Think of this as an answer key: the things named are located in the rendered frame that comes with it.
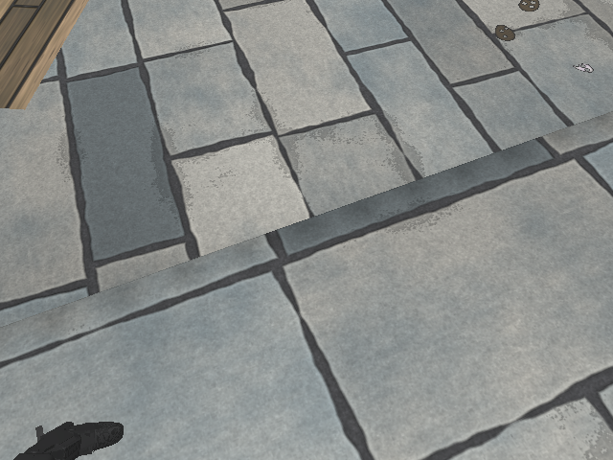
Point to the left robot hand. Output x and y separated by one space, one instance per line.
69 441

